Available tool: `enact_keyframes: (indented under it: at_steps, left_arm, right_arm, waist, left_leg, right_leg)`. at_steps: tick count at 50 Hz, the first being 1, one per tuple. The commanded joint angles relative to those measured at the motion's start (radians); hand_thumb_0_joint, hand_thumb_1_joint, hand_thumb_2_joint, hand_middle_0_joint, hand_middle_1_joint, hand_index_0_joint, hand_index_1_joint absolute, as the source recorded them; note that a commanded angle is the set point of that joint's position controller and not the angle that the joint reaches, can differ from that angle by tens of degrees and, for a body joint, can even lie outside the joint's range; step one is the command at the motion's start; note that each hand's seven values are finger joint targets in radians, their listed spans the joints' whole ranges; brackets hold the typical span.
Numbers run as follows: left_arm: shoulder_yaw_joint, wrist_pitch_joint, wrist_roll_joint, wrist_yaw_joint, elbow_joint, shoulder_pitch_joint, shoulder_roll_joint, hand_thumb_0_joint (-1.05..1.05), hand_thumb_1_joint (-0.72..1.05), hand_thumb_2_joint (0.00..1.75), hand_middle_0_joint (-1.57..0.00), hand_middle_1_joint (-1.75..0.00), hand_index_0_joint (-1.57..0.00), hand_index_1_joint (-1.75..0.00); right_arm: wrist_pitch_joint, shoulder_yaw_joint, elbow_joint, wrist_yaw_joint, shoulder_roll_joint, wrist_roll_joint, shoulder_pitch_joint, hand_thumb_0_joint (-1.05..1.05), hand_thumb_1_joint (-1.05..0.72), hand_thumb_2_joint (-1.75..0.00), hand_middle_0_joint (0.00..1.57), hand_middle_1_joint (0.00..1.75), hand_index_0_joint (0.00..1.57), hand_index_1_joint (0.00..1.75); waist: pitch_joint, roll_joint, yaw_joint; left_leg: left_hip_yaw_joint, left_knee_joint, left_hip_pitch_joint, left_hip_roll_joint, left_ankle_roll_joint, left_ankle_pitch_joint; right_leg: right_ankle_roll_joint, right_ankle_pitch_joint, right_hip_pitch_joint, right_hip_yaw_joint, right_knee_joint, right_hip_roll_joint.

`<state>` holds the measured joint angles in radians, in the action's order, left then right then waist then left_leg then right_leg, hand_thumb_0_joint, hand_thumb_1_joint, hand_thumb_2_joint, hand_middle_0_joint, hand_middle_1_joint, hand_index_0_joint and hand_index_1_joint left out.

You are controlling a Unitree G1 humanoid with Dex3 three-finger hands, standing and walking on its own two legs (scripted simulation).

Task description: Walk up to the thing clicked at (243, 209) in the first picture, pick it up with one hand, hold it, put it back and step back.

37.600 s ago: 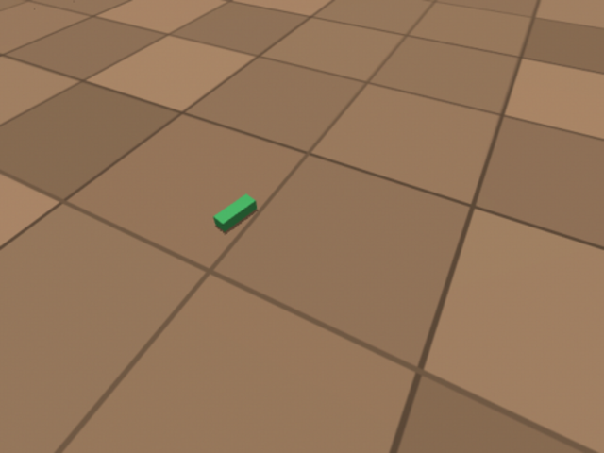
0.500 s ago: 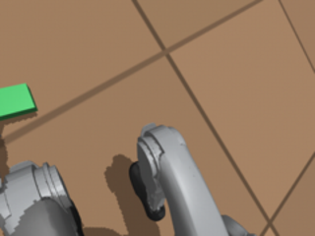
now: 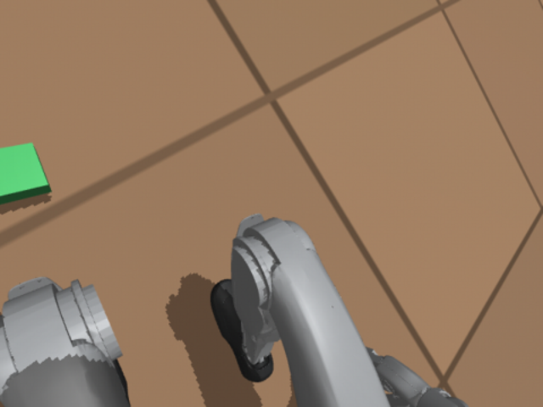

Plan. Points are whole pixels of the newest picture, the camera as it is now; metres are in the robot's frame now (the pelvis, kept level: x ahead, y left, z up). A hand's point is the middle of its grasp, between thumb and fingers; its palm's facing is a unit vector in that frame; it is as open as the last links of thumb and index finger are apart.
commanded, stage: rest palm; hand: left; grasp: from above
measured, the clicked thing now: out of the picture +0.46 +0.29 -0.28
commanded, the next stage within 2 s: close in 0.36 s
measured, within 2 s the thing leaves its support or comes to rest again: neither
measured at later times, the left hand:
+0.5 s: hand out of the picture +0.43 +0.29 -0.25, palm faces -0.46 -0.13 -0.88, open 13.6 cm
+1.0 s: hand out of the picture +0.44 +0.29 -0.26, palm faces -0.45 -0.11 -0.89, open 12.4 cm
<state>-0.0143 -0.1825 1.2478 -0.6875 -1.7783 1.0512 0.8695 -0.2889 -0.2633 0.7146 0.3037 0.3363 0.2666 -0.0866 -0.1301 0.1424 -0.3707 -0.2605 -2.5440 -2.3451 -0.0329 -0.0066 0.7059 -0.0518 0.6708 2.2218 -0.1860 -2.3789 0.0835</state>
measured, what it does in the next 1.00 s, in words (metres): stands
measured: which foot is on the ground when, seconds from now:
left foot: down 0.00-1.00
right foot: down 0.00-1.00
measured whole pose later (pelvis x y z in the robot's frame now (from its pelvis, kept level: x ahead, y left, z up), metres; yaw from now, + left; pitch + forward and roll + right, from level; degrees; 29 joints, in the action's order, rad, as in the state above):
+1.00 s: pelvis +0.00 +0.00 +0.01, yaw -1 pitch +27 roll -15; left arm -0.02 -0.16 1.23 -0.69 -1.78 1.07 0.92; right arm -0.29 -0.32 0.65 0.30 0.35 0.27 -0.08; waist -0.17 0.16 -0.40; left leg -0.28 -2.53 -2.33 -0.04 -0.01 0.71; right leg -0.06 0.67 2.20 -0.20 -2.35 0.09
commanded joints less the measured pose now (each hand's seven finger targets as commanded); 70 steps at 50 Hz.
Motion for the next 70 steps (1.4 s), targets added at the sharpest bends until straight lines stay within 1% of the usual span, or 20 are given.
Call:
enact_keyframes:
  at_steps: [1, 7, 11, 13, 20, 23, 26, 29, 32, 34, 40, 46, 50, 51, 52, 54, 58, 64, 67, 70]
  left_arm:
    - [-0.015, -0.004, -0.014, -0.017, 0.1, 0.242, 0.095, 0.0, -0.48, 0.91, -0.06, -1.05, -0.08, -1.03]
    - [-0.003, -0.011, -0.007, -0.034, 0.107, 0.222, 0.128, 0.0, -0.48, 0.94, -0.08, -1.06, -0.09, -1.04]
    - [0.0, -0.011, -0.017, -0.048, 0.112, 0.206, 0.138, 0.0, -0.46, 0.98, -0.08, -1.08, -0.1, -1.07]
    - [-0.009, -0.01, -0.03, -0.045, 0.094, 0.197, 0.111, 0.0, -0.45, 0.99, -0.1, -1.08, -0.11, -1.06]
    - [0.007, -0.021, -0.048, -0.022, 0.078, 0.184, 0.161, 0.0, -0.44, 0.92, -0.08, -1.09, -0.1, -1.06]
    - [-0.005, -0.033, -0.053, -0.009, 0.095, 0.181, 0.148, 0.0, -0.45, 0.96, -0.08, -1.1, -0.1, -1.08]
    - [-0.006, -0.047, -0.042, -0.008, 0.122, 0.208, 0.16, 0.0, -0.37, 0.95, -0.14, -1.07, -0.16, -1.05]
    - [-0.024, -0.052, -0.027, -0.019, 0.123, 0.216, 0.132, 0.0, -0.35, 0.91, -0.14, -1.06, -0.17, -1.03]
    - [-0.026, -0.051, -0.017, -0.032, 0.137, 0.216, 0.141, 0.0, -0.34, 0.89, -0.15, -1.03, -0.17, -1.0]
    - [-0.027, -0.044, -0.009, -0.044, 0.14, 0.215, 0.14, 0.0, -0.31, 0.87, -0.17, -1.03, -0.19, -1.0]
    - [-0.027, -0.005, 0.002, -0.067, 0.108, 0.226, 0.126, 0.0, -0.25, 0.84, -0.21, -1.0, -0.24, -0.97]
    - [-0.005, 0.029, -0.029, -0.044, 0.082, 0.221, 0.152, 0.0, -0.22, 0.79, -0.24, -0.94, -0.27, -0.92]
    - [-0.033, 0.021, -0.054, -0.001, 0.097, 0.224, 0.125, 0.0, -0.19, 0.78, -0.27, -0.94, -0.3, -0.91]
    - [-0.033, 0.016, -0.056, 0.01, 0.106, 0.227, 0.128, 0.0, -0.17, 0.78, -0.29, -0.94, -0.31, -0.91]
    - [-0.03, 0.007, -0.061, 0.012, 0.131, 0.24, 0.14, 0.0, -0.16, 0.79, -0.3, -0.94, -0.33, -0.91]
    - [-0.049, -0.006, -0.066, 0.021, 0.118, 0.22, 0.115, 0.0, -0.14, 0.74, -0.31, -0.92, -0.34, -0.89]
    - [-0.038, -0.031, -0.057, 0.011, 0.131, 0.222, 0.141, 0.0, -0.11, 0.75, -0.33, -0.91, -0.36, -0.88]
    - [0.013, -0.042, -0.034, -0.03, 0.112, 0.183, 0.189, 0.0, -0.05, 0.76, -0.37, -0.91, -0.4, -0.88]
    - [-0.007, -0.037, -0.03, -0.035, 0.103, 0.165, 0.16, 0.0, -0.01, 0.74, -0.39, -0.9, -0.43, -0.86]
    - [0.019, -0.027, -0.03, -0.035, 0.125, 0.183, 0.209, 0.0, 0.03, 0.69, -0.42, -0.86, -0.46, -0.82]
  right_arm:
    - [-0.019, 0.07, 0.004, -0.006, 0.314, -0.004, -0.175, 0.0, -0.91, -0.91, 0.2, 0.3, 0.2, 0.3]
    - [-0.022, 0.054, -0.003, 0.0, 0.321, 0.005, -0.162, 0.0, -0.91, -0.91, 0.2, 0.3, 0.2, 0.3]
    - [-0.024, 0.046, -0.004, 0.007, 0.327, 0.004, -0.168, 0.0, -0.91, -0.91, 0.2, 0.3, 0.2, 0.3]
    - [-0.028, 0.041, -0.009, 0.011, 0.323, 0.005, -0.181, 0.0, -0.91, -0.91, 0.2, 0.3, 0.2, 0.3]
    - [-0.024, 0.034, -0.027, 0.001, 0.33, -0.003, -0.18, 0.0, -0.91, -0.91, 0.2, 0.3, 0.2, 0.3]
    - [-0.022, 0.034, -0.039, -0.006, 0.324, -0.006, -0.165, 0.0, -0.91, -0.91, 0.2, 0.3, 0.2, 0.3]
    - [-0.016, 0.036, -0.034, -0.017, 0.329, -0.009, -0.171, 0.0, -0.9, -0.9, 0.2, 0.3, 0.2, 0.3]
    - [-0.015, 0.032, -0.038, -0.017, 0.324, -0.004, -0.167, 0.0, -0.9, -0.9, 0.2, 0.3, 0.2, 0.3]
    - [-0.008, 0.042, -0.04, -0.027, 0.33, -0.005, -0.154, 0.0, -0.9, -0.9, 0.2, 0.3, 0.2, 0.3]
    - [-0.011, 0.043, -0.034, -0.024, 0.326, -0.003, -0.145, 0.0, -0.9, -0.9, 0.2, 0.3, 0.2, 0.3]
    - [-0.009, 0.052, -0.029, -0.019, 0.335, 0.0, -0.148, 0.0, -0.9, -0.9, 0.2, 0.3, 0.2, 0.3]
    - [-0.007, 0.043, -0.04, -0.016, 0.335, -0.002, -0.166, 0.0, -0.9, -0.9, 0.2, 0.3, 0.2, 0.3]
    - [-0.017, 0.036, -0.052, -0.015, 0.333, -0.007, -0.158, 0.0, -0.9, -0.9, 0.2, 0.3, 0.2, 0.3]
    - [-0.016, 0.036, -0.053, -0.017, 0.337, -0.007, -0.175, 0.0, -0.9, -0.9, 0.2, 0.3, 0.2, 0.3]
    - [-0.013, 0.037, -0.05, -0.021, 0.341, -0.011, -0.172, 0.0, -0.9, -0.9, 0.2, 0.3, 0.2, 0.3]
    - [-0.015, 0.028, -0.053, -0.017, 0.332, -0.005, -0.171, 0.0, -0.9, -0.9, 0.2, 0.3, 0.2, 0.3]
    - [-0.012, 0.016, -0.051, -0.02, 0.328, -0.006, -0.177, 0.0, -0.9, -0.9, 0.2, 0.3, 0.2, 0.3]
    - [-0.006, 0.005, -0.053, -0.02, 0.33, 0.0, -0.174, 0.0, -0.9, -0.9, 0.2, 0.3, 0.2, 0.3]
    - [-0.007, 0.009, -0.055, -0.018, 0.328, 0.01, -0.16, 0.0, -0.9, -0.9, 0.2, 0.3, 0.2, 0.3]
    - [0.002, 0.034, -0.049, -0.028, 0.346, 0.005, -0.169, 0.0, -0.9, -0.9, 0.2, 0.3, 0.2, 0.3]
  waist:
    - [0.586, -0.509, -0.068]
    - [0.577, -0.559, -0.057]
    - [0.599, -0.519, -0.063]
    - [0.578, -0.489, -0.081]
    - [0.557, -0.454, -0.069]
    - [0.549, -0.435, -0.07]
    - [0.569, -0.471, -0.07]
    - [0.542, -0.479, -0.079]
    - [0.534, -0.477, -0.078]
    - [0.527, -0.498, -0.073]
    - [0.522, -0.508, -0.089]
    - [0.53, -0.498, -0.089]
    - [0.521, -0.49, -0.094]
    - [0.538, -0.501, -0.102]
    - [0.571, -0.507, -0.09]
    - [0.559, -0.483, -0.099]
    - [0.569, -0.506, -0.085]
    - [0.561, -0.488, -0.072]
    - [0.525, -0.482, -0.083]
    - [0.52, -0.469, -0.07]
  left_leg:
    - [0.078, 0.259, 0.507, -0.022, -0.001, -0.203]
    - [0.096, 0.265, 0.515, -0.025, -0.007, -0.218]
    - [0.094, 0.244, 0.501, -0.027, 0.001, -0.256]
    - [0.086, 0.242, 0.497, -0.029, 0.003, -0.254]
    - [0.084, 0.252, 0.453, -0.029, 0.011, -0.171]
    - [0.079, 0.253, 0.445, -0.03, 0.011, -0.147]
    - [0.077, 0.262, 0.473, -0.033, 0.006, -0.17]
    - [0.071, 0.265, 0.468, -0.03, 0.002, -0.154]
    - [0.074, 0.275, 0.463, -0.032, 0.003, -0.125]
    - [0.069, 0.281, 0.473, -0.033, -0.003, -0.132]
    - [0.064, 0.293, 0.493, -0.035, -0.007, -0.161]
    - [0.074, 0.281, 0.484, -0.035, -0.004, -0.183]
    - [0.062, 0.286, 0.482, -0.033, -0.004, -0.154]
    - [0.065, 0.286, 0.502, -0.032, -0.003, -0.178]
    - [0.059, 0.288, 0.518, -0.035, -0.005, -0.19]
    - [0.067, 0.272, 0.504, -0.034, -0.001, -0.188]
    - [0.081, 0.262, 0.51, -0.032, -0.001, -0.227]
    - [0.083, 0.252, 0.493, -0.036, 0.002, -0.25]
    - [0.077, 0.264, 0.474, -0.035, 0.0, -0.195]
    - [0.079, 0.273, 0.449, -0.038, 0.005, -0.139]
  right_leg:
    - [0.068, -0.285, -0.324, -0.108, 0.189, 0.039]
    - [0.073, -0.305, -0.367, -0.104, 0.201, 0.055]
    - [0.066, -0.341, -0.391, -0.108, 0.214, 0.06]
    - [0.061, -0.345, -0.392, -0.115, 0.214, 0.058]
    - [0.062, -0.265, -0.388, -0.106, 0.237, 0.058]
    - [0.062, -0.244, -0.382, -0.105, 0.236, 0.058]
    - [0.065, -0.263, -0.394, -0.107, 0.234, 0.062]
    - [0.068, -0.251, -0.361, -0.118, 0.225, 0.056]
    - [0.07, -0.227, -0.355, -0.111, 0.242, 0.06]
    - [0.071, -0.229, -0.337, -0.114, 0.228, 0.056]
    - [0.07, -0.255, -0.316, -0.12, 0.23, 0.057]
    - [0.067, -0.276, -0.354, -0.107, 0.235, 0.058]
    - [0.068, -0.251, -0.339, -0.119, 0.222, 0.05]
    - [0.067, -0.272, -0.36, -0.12, 0.228, 0.053]
    - [0.068, -0.279, -0.368, -0.122, 0.226, 0.053]
    - [0.064, -0.292, -0.396, -0.117, 0.231, 0.055]
    - [0.064, -0.323, -0.409, -0.115, 0.235, 0.057]
    - [0.061, -0.341, -0.414, -0.115, 0.237, 0.068]
    - [0.064, -0.29, -0.392, -0.116, 0.24, 0.066]
    - [0.067, -0.232, -0.387, -0.098, 0.26, 0.07]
